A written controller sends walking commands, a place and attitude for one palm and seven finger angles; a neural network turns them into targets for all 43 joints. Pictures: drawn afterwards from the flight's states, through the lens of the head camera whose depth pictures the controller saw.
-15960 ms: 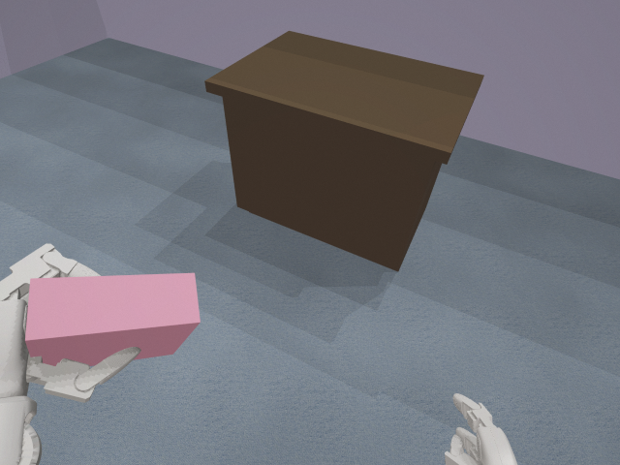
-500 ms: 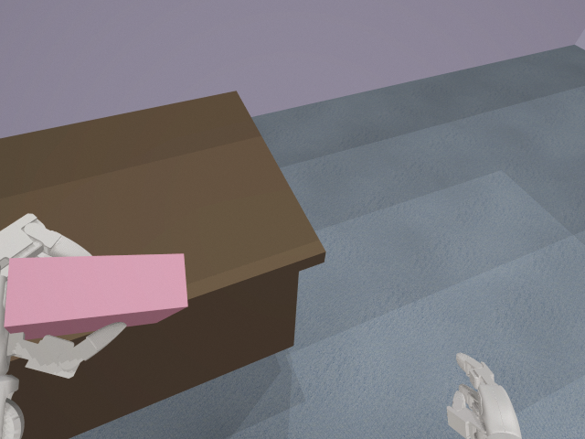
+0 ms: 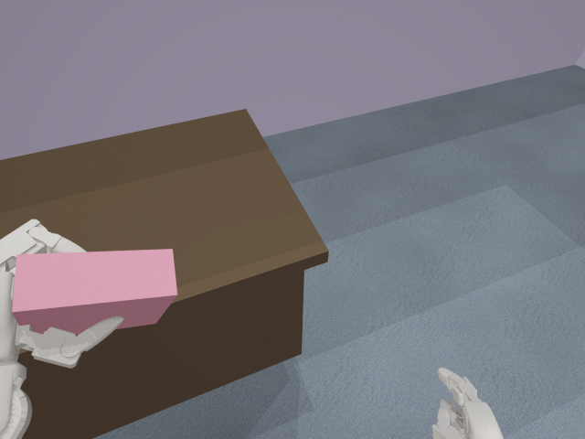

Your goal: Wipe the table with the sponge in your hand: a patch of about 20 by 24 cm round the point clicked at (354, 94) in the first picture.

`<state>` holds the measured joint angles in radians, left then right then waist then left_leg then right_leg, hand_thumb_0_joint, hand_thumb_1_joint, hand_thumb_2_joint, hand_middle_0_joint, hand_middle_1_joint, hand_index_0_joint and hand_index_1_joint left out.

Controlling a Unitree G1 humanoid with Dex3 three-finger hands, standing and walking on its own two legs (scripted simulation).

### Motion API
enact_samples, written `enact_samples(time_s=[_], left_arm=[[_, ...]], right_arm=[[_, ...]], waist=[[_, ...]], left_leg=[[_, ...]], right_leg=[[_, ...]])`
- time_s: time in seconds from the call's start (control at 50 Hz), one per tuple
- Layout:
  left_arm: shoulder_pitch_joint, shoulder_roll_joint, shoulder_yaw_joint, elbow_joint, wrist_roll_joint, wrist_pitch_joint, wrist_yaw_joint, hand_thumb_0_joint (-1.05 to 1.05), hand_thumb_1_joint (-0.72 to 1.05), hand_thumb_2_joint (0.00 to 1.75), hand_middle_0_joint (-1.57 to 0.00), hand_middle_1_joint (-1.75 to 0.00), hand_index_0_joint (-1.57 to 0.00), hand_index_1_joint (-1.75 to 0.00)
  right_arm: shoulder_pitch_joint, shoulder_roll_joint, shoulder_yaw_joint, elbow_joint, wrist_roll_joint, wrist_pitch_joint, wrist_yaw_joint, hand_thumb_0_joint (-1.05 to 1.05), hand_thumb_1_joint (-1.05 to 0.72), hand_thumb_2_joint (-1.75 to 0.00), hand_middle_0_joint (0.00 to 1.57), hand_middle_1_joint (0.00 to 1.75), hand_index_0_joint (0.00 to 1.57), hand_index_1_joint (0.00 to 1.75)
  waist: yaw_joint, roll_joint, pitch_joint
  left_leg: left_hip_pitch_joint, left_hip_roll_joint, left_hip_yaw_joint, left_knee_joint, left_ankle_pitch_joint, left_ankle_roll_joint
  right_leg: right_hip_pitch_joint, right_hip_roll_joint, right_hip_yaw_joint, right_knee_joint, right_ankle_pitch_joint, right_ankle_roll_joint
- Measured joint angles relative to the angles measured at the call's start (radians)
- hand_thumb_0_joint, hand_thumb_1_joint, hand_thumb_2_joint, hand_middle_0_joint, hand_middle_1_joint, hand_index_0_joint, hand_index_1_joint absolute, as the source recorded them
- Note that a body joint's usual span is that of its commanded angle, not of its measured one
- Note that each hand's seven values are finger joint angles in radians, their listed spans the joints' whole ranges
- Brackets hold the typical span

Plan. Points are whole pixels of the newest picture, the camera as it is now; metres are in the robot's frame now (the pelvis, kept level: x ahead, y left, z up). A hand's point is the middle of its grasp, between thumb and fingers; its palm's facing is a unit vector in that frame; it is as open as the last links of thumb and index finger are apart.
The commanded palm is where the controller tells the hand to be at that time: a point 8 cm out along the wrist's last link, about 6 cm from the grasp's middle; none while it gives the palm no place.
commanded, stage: come to a stop and stand still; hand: left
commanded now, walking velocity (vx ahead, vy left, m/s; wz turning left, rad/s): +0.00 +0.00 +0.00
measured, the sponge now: (122, 293) +0.24 +0.21 +0.14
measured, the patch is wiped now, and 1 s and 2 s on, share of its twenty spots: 0.00 0.00 0.00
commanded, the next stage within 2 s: look again from close up in 1.10 s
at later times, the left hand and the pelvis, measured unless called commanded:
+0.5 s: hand (20, 304) +0.21 +0.30 +0.15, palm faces +0.40 -0.84 -0.36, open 9.6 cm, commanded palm +0.16 +0.33 +0.18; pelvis +0.00 +0.04 +0.01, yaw +1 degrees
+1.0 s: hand (47, 268) +0.25 +0.30 +0.15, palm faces +0.38 -0.84 -0.37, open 9.6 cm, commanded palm +0.20 +0.32 +0.18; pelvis +0.04 +0.04 +0.01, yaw +1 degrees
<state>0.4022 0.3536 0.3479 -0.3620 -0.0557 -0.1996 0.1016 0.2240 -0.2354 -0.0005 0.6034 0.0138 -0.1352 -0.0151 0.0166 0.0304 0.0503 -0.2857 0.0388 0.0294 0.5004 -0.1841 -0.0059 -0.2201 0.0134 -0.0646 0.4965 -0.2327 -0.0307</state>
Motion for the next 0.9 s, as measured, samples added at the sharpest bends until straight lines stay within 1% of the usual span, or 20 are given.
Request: enact_samples(time_s=[0.04, 0.1, 0.16, 0.22, 0.26, 0.3, 0.34, 0.38, 0.46, 0.52, 0.58, 0.66, 0.78, 0.86, 0.9], left_arm=[[0.057, -0.019, -0.05, -0.025, 0.007, 0.003, -0.012, -0.01, -0.45, 1.0, -0.8, -1.35, -0.81, -1.34], [0.075, -0.003, -0.077, -0.047, 0.019, 0.007, -0.018, -0.01, -0.45, 1.0, -0.8, -1.35, -0.81, -1.34], [0.016, 0.029, -0.057, -0.041, 0.03, 0.003, -0.009, -0.01, -0.45, 1.0, -0.8, -1.35, -0.81, -1.34], [-0.069, 0.057, -0.008, -0.046, 0.041, -0.011, 0.004, -0.01, -0.45, 1.0, -0.8, -1.35, -0.81, -1.34], [-0.102, 0.063, 0.023, -0.065, 0.042, -0.027, 0.011, -0.01, -0.45, 1.0, -0.8, -1.35, -0.81, -1.34], [-0.095, 0.058, 0.04, -0.094, 0.04, -0.044, 0.013, -0.01, -0.45, 1.0, -0.8, -1.35, -0.81, -1.34], [-0.06, 0.05, 0.038, -0.117, 0.04, -0.059, 0.009, -0.01, -0.45, 1.0, -0.8, -1.35, -0.81, -1.34], [-0.016, 0.036, 0.021, -0.123, 0.041, -0.066, 0.0, -0.01, -0.45, 1.0, -0.8, -1.35, -0.81, -1.34], [0.027, 0.013, -0.017, -0.085, 0.048, -0.048, -0.014, -0.01, -0.45, 1.0, -0.8, -1.35, -0.81, -1.34], [0.003, 0.005, -0.024, -0.038, 0.055, -0.024, -0.013, -0.01, -0.45, 1.0, -0.8, -1.35, -0.81, -1.34], [-0.03, 0.0, -0.016, -0.022, 0.062, -0.002, -0.008, -0.01, -0.45, 1.0, -0.8, -1.35, -0.81, -1.34], [-0.049, 0.001, -0.009, -0.069, 0.059, -0.002, 0.001, -0.01, -0.45, 1.0, -0.8, -1.35, -0.81, -1.34], [-0.016, 0.016, -0.012, -0.127, 0.043, -0.024, -0.003, -0.01, -0.45, 1.0, -0.8, -1.35, -0.81, -1.34], [0.019, 0.029, -0.006, -0.102, 0.03, -0.015, -0.011, -0.01, -0.45, 1.0, -0.8, -1.35, -0.81, -1.34], [0.032, 0.031, -0.003, -0.084, 0.026, -0.003, -0.013, -0.01, -0.45, 1.0, -0.8, -1.35, -0.81, -1.34]], right_arm=[[0.01, -0.007, -0.003, 0.004, -0.003, -0.001, -0.01, 0.02, -0.91, -0.89, 0.2, 0.3, 0.2, 0.3], [0.019, -0.005, 0.0, 0.012, -0.01, -0.007, -0.028, 0.02, -0.91, -0.89, 0.2, 0.3, 0.2, 0.3], [0.024, 0.007, 0.004, 0.016, -0.013, -0.017, -0.036, 0.02, -0.91, -0.89, 0.2, 0.3, 0.2, 0.3], [0.023, 0.025, 0.009, 0.002, -0.011, -0.037, -0.029, 0.02, -0.91, -0.9, 0.2, 0.3, 0.2, 0.3], [0.015, 0.035, 0.012, -0.008, -0.011, -0.053, -0.016, 0.02, -0.91, -0.9, 0.2, 0.3, 0.2, 0.3], [0.005, 0.046, 0.017, -0.012, -0.013, -0.062, -0.003, 0.02, -0.91, -0.89, 0.2, 0.3, 0.2, 0.3], [0.002, 0.058, 0.024, -0.009, -0.015, -0.064, 0.007, 0.02, -0.91, -0.89, 0.2, 0.3, 0.2, 0.3], [0.005, 0.066, 0.032, -0.002, -0.018, -0.061, 0.013, 0.02, -0.9, -0.89, 0.2, 0.3, 0.2, 0.3], [0.012, 0.075, 0.047, 0.014, -0.022, -0.052, 0.01, 0.01, -0.9, -0.89, 0.2, 0.3, 0.2, 0.3], [0.002, 0.077, 0.054, 0.025, -0.023, -0.047, 0.003, 0.01, -0.9, -0.89, 0.2, 0.3, 0.2, 0.3], [-0.01, 0.077, 0.058, 0.027, -0.023, -0.046, -0.001, 0.02, -0.9, -0.89, 0.2, 0.3, 0.2, 0.3], [-0.028, 0.076, 0.057, 0.019, -0.023, -0.049, 0.0, 0.02, -0.9, -0.89, 0.2, 0.3, 0.2, 0.3], [-0.051, 0.065, 0.044, 0.001, -0.019, -0.033, 0.004, 0.02, -0.9, -0.89, 0.2, 0.3, 0.2, 0.3], [-0.055, 0.055, 0.034, -0.011, -0.012, -0.008, -0.002, 0.01, -0.9, -0.89, 0.2, 0.3, 0.2, 0.3], [-0.053, 0.05, 0.031, -0.015, -0.008, 0.002, -0.006, 0.01, -0.9, -0.89, 0.2, 0.3, 0.2, 0.3]], waist=[[0.006, -0.02, -0.014], [0.015, -0.062, -0.011], [0.022, -0.091, 0.001], [0.02, -0.111, 0.021], [0.013, -0.112, 0.033], [0.008, -0.106, 0.035], [0.007, -0.095, 0.022], [0.011, -0.082, 0.002], [0.028, -0.066, -0.022], [0.04, -0.07, -0.008], [0.045, -0.077, 0.007], [0.04, -0.086, 0.017], [0.017, -0.083, -0.006], [0.006, -0.071, -0.024], [0.004, -0.067, -0.028]], left_leg=[[-0.004, -0.015, -0.016, 0.011, -0.026, 0.008], [0.002, -0.027, -0.031, 0.005, -0.003, 0.013], [0.009, -0.028, -0.044, -0.01, 0.03, 0.019], [0.003, -0.038, -0.055, -0.022, 0.039, 0.028], [-0.005, -0.046, -0.06, -0.019, 0.049, 0.031], [-0.008, -0.052, -0.059, -0.015, 0.048, 0.034], [-0.01, -0.054, -0.055, -0.011, 0.038, 0.037], [-0.009, -0.055, -0.052, -0.015, 0.025, 0.039], [0.0, -0.058, -0.048, -0.041, 0.038, 0.044], [0.011, -0.068, -0.047, -0.052, 0.042, 0.055], [0.022, -0.075, -0.047, -0.063, 0.038, 0.059], [0.031, -0.078, -0.049, -0.065, 0.03, 0.059], [0.039, -0.077, -0.045, -0.063, 0.008, 0.056], [0.042, -0.074, -0.042, -0.063, -0.002, 0.054], [0.044, -0.073, -0.042, -0.064, -0.006, 0.053]], right_leg=[[-0.002, 0.001, 0.011, -0.004, 0.006, 0.002], [0.002, 0.001, 0.018, -0.006, 0.009, 0.008], [0.012, 0.007, 0.015, -0.013, -0.025, 0.017], [0.005, 0.015, 0.032, -0.006, -0.065, 0.022], [0.004, 0.016, 0.042, -0.015, -0.031, 0.021], [0.009, 0.015, 0.05, -0.032, 0.013, 0.025], [0.016, 0.013, 0.056, -0.052, 0.039, 0.028], [0.025, 0.014, 0.062, -0.075, 0.043, 0.031], [0.042, 0.014, 0.073, -0.117, 0.048, 0.038], [0.052, 0.006, 0.077, -0.124, 0.059, 0.045], [0.059, -0.002, 0.078, -0.123, 0.049, 0.049], [0.07, -0.004, 0.076, -0.13, 0.042, 0.053], [0.081, -0.003, 0.081, -0.14, 0.028, 0.051], [0.086, -0.001, 0.084, -0.145, 0.021, 0.05], [0.087, 0.0, 0.084, -0.145, 0.018, 0.048]])
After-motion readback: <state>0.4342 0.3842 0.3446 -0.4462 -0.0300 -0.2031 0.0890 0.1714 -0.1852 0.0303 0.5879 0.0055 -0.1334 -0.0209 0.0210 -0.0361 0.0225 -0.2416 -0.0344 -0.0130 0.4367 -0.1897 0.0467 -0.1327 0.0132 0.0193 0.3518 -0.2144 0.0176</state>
